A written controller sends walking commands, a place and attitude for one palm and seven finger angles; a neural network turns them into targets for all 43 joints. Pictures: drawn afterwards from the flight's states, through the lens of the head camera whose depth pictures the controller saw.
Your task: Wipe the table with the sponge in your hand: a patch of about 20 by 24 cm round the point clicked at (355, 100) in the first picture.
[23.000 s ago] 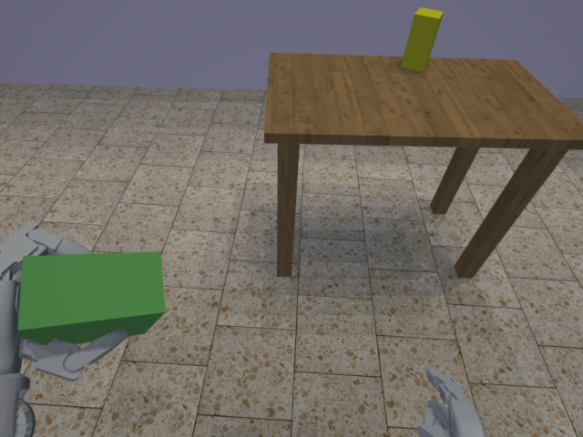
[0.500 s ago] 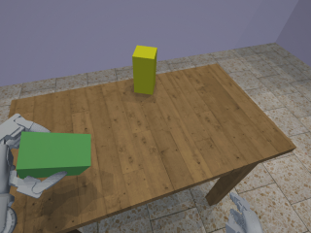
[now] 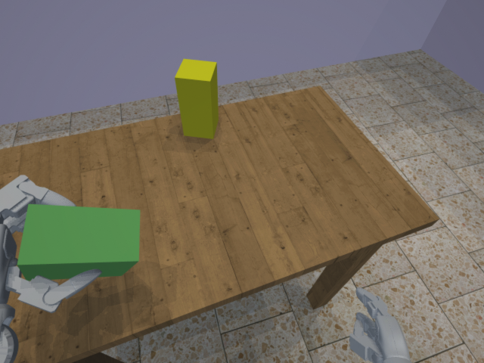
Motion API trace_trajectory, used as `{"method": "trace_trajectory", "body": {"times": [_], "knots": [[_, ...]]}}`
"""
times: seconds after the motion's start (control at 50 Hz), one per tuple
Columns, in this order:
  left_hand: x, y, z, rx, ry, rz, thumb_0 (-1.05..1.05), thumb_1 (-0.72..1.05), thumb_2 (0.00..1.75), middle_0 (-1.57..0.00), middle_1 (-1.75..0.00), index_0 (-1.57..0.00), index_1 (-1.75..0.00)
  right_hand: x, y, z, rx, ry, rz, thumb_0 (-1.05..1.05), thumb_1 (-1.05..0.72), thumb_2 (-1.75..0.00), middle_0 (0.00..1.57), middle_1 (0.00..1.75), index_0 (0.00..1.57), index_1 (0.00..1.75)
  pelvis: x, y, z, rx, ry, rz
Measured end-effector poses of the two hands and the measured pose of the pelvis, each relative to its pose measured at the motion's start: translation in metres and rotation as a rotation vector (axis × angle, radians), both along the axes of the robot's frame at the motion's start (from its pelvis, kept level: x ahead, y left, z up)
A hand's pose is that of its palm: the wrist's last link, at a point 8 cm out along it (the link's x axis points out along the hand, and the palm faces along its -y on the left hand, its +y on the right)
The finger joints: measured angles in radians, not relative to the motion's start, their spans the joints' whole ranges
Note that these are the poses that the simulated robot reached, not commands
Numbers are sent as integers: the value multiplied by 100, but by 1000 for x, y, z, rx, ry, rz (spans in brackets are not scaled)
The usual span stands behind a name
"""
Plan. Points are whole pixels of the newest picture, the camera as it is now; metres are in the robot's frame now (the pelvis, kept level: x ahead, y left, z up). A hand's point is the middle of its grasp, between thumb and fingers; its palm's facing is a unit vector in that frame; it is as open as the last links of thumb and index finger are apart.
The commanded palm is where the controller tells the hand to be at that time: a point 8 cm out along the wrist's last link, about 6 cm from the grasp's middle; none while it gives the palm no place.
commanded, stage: come to a stop and stand still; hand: left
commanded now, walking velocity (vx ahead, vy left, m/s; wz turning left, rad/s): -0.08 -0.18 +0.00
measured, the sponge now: (98, 245) +0.23 +0.21 +0.13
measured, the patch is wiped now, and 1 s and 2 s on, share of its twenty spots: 0.00 0.00 0.00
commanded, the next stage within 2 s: look again from close up in 1.08 s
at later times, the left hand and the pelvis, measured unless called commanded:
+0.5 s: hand (6, 211) +0.24 +0.30 +0.17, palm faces +0.47 -0.78 -0.41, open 10.4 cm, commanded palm +0.16 +0.30 +0.17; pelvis +0.00 +0.02 +0.00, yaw +0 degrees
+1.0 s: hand out of the picture +0.22 +0.33 +0.16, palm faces +0.38 -0.86 -0.35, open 10.4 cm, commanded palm +0.16 +0.37 +0.17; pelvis +0.00 +0.08 +0.00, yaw +0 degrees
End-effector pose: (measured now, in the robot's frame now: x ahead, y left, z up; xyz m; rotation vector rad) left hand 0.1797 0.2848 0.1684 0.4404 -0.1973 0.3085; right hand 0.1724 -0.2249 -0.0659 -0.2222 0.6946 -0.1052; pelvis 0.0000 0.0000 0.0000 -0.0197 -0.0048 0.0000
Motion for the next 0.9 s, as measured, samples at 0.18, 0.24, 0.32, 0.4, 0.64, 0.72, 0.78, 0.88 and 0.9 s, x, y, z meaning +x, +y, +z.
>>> {"method": "trace_trajectory", "body": {"times": [0.18,0.24,0.32,0.4,0.64,0.72,0.78,0.88,0.9], "knots": [[2,-17,0,-4,9,-2,-1,-52,103,-71,-131,-72,-131,-4,-19,-7,-7,19,-22,2,-90,-90,21,30,20,30,1,-11,-2,-3,7,2],[2,-17,3,3,9,6,-1,-52,103,-71,-131,-72,-131,-5,-21,-9,-7,25,-32,2,-90,-90,21,30,20,29,5,-10,-2,-6,8,7],[2,-10,3,11,18,20,-1,-52,103,-71,-131,-72,-131,-4,-19,-10,-10,34,-38,2,-90,-90,21,30,20,29,10,-5,-1,-7,7,11],[15,23,23,161,-49,31,-1,-53,103,-71,-131,-73,-131,-4,-8,-10,-37,54,9,2,-90,-90,20,30,20,29,7,-1,0,1,9,18],[10,35,-21,-37,11,-67,-1,-52,103,-70,-132,-72,-131,-6,45,3,-20,-4,10,2,-90,-90,21,30,20,29,4,50,0,5,-5,-7],[6,61,-18,7,-23,-51,-1,-53,103,-71,-131,-72,-131,-2,68,8,-36,-1,35,2,-90,-90,21,30,20,30,3,58,-1,1,-6,9],[4,85,-6,44,-87,10,-1,-53,103,-71,-131,-73,-131,4,83,9,-39,-7,70,2,-90,-90,21,30,20,30,2,66,-1,-5,-7,17],[-2,96,12,44,-183,46,-1,-52,103,-71,-132,-72,-131,9,99,8,-24,-26,92,2,-90,-90,21,30,19,30,1,79,-2,-4,-13,15],[-3,95,12,38,-188,39,-1,-52,103,-70,-132,-72,-131,8,100,8,-22,-26,89,2,-90,-90,21,30,19,29,1,81,-2,-2,-14,14]]}}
